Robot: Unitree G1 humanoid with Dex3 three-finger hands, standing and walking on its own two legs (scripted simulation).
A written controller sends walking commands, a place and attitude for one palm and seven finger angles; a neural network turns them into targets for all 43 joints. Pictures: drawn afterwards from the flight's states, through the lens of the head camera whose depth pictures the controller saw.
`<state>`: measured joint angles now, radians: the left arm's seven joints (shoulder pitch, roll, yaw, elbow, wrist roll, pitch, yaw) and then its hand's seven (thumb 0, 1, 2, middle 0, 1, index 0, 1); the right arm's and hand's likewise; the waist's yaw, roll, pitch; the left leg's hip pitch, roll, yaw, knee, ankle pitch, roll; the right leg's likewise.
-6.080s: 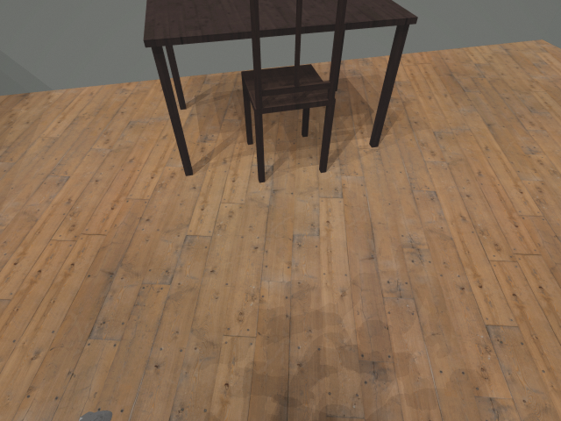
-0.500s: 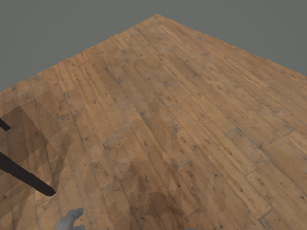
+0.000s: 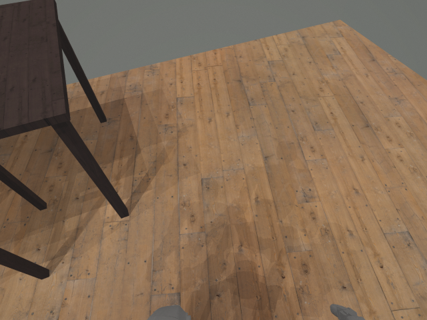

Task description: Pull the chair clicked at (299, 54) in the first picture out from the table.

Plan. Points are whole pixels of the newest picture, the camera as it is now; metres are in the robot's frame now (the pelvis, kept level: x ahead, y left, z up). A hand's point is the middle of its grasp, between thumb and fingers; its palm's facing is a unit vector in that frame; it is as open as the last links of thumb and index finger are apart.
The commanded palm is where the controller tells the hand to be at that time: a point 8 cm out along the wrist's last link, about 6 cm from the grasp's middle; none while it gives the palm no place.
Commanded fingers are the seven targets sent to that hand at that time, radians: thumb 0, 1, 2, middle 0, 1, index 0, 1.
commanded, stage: turn to face it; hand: left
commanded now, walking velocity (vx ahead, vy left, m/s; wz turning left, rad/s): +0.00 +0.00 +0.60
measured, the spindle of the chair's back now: out of the picture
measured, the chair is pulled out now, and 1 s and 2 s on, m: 0.00 0.00 0.00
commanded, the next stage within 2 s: take the last steps up to it in 1.44 s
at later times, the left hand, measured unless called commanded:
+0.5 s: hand out of the picture +0.09 +0.22 -0.14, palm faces +0.29 -0.91 -0.28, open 7.4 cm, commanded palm none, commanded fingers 0.00 0.90 0.90 -0.20 -0.30 -0.20 -0.30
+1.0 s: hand out of the picture -0.12 +0.21 -0.18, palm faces +0.61 -0.74 -0.27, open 7.4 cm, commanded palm none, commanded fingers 0.00 0.90 0.90 -0.20 -0.30 -0.20 -0.30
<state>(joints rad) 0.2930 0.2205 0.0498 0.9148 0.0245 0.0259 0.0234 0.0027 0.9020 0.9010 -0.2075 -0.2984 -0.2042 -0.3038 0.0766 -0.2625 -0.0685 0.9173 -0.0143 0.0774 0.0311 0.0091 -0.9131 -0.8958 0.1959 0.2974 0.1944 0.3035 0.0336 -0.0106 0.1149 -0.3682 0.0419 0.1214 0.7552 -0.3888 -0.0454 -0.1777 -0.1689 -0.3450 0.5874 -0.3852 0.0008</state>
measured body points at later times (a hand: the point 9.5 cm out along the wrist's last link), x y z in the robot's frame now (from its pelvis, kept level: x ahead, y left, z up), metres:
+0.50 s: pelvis +0.01 -0.01 +0.00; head +0.05 -0.02 +0.45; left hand +0.07 +0.27 -0.12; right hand +0.14 -0.24 -0.15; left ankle +0.01 +0.11 -0.73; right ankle +0.04 -0.14 -0.73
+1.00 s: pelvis -0.02 +0.01 -0.01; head +0.01 +0.05 +0.43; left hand -0.16 +0.25 -0.16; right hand +0.24 -0.14 -0.13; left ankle -0.09 +0.08 -0.73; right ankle +0.04 -0.14 -0.71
